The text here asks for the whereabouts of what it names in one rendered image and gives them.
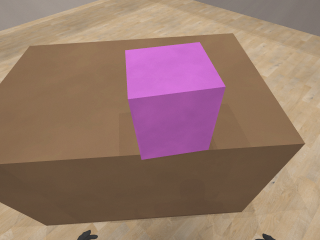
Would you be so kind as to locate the robot left hand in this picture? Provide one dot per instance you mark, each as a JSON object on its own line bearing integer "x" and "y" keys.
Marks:
{"x": 86, "y": 236}

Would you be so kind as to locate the carton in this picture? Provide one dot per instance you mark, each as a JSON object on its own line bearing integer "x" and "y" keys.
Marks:
{"x": 174, "y": 94}

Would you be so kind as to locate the pedestal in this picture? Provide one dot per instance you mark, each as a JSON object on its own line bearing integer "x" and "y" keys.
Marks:
{"x": 69, "y": 152}

